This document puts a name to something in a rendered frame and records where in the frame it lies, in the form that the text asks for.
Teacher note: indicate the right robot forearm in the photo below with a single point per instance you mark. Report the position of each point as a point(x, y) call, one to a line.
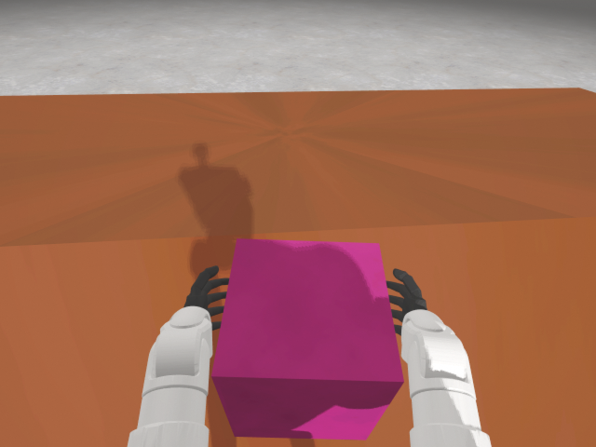
point(445, 412)

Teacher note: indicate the robot right hand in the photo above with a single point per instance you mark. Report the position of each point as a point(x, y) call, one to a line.
point(411, 293)

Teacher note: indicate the robot left hand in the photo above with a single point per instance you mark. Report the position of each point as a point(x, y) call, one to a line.
point(199, 293)

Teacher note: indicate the left robot forearm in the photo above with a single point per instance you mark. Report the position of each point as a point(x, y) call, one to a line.
point(176, 384)

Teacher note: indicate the carton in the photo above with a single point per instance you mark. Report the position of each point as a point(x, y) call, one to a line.
point(307, 347)

